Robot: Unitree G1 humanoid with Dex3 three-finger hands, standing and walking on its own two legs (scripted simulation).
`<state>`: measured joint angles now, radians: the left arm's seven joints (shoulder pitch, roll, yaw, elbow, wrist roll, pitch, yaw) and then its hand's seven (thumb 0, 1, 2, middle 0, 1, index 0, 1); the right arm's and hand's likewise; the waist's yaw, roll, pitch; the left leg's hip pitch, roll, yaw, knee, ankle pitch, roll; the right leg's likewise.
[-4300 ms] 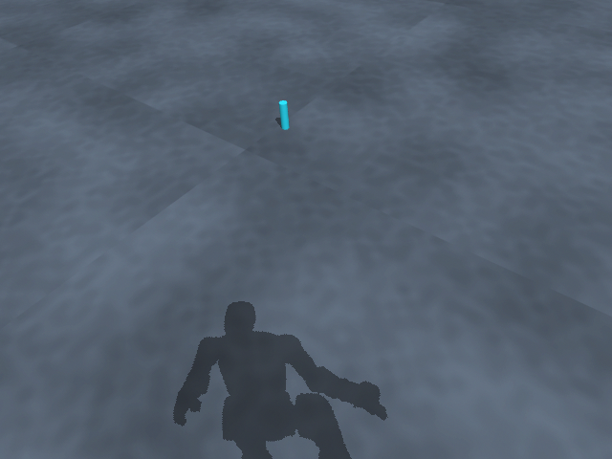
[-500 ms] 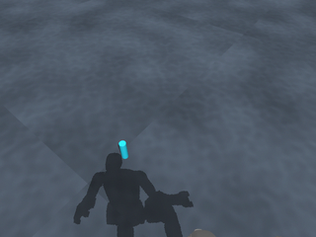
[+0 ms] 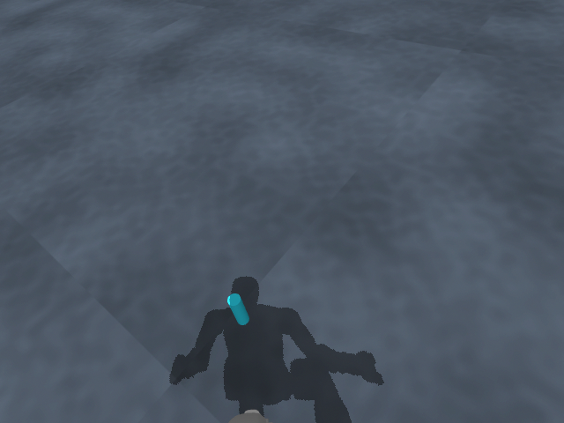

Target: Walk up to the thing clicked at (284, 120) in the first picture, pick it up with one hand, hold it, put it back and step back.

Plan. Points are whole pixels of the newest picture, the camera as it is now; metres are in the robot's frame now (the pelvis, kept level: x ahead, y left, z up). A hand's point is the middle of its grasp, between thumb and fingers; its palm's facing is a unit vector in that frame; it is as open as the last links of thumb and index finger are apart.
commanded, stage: walk up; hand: left
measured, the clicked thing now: (238, 309) +0.63 +0.28 -0.69
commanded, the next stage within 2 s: none
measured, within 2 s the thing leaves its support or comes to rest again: neither
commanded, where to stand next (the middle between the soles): +0.30 +0.07 m, yaw -1 degrees
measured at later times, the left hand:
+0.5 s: hand (132, 383) +0.23 +0.32 -0.15, palm faces -0.12 -0.92 -0.38, open 7.4 cm
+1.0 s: hand (142, 354) +0.29 +0.33 -0.17, palm faces -0.05 -0.94 -0.35, open 7.4 cm
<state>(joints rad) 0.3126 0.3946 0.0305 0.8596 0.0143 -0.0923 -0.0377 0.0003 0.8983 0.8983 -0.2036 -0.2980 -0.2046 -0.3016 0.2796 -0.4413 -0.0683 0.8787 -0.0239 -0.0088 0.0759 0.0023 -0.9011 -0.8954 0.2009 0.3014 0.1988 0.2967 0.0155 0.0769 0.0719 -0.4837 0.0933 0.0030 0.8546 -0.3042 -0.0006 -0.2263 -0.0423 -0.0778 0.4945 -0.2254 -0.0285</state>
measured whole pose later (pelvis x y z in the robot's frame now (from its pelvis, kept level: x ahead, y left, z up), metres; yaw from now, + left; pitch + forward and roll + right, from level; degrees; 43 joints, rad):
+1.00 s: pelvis +0.22 +0.06 -0.01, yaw -1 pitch -3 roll +0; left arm 0.18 0.39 0.00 1.01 0.00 -0.01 -0.01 0.00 0.90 0.90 -0.20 -0.30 -0.20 -0.30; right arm 0.18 -0.37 0.00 1.01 -0.01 -0.01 0.01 0.00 -0.90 -0.90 0.20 0.30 0.20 0.30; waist 0.00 -0.01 0.07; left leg -0.32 0.04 0.02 0.65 -0.28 -0.01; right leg -0.32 -0.04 -0.02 0.63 -0.26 0.01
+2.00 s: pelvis +0.24 +0.06 +0.01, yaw -1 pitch -2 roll +0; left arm 0.08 0.34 0.01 1.18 0.01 0.00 -0.02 0.00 0.90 0.90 -0.20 -0.30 -0.20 -0.30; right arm 0.10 -0.35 0.00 1.18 0.00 -0.01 0.01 0.00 -0.90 -0.90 0.20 0.30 0.20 0.30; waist -0.01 0.01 0.05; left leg -0.14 0.03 0.03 0.33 -0.16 -0.02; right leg -0.15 -0.04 -0.03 0.34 -0.16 0.03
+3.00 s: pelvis +0.27 +0.05 +0.01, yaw -1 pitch -2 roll +0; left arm 0.10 0.35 0.00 1.15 0.01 -0.01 -0.01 0.00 0.90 0.90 -0.20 -0.30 -0.20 -0.30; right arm 0.09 -0.36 0.00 1.15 -0.01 -0.01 0.00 0.00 -0.90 -0.90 0.20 0.30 0.20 0.30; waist -0.01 0.01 0.04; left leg -0.11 0.04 0.02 0.31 -0.18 -0.03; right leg -0.11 -0.03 -0.04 0.32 -0.18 0.02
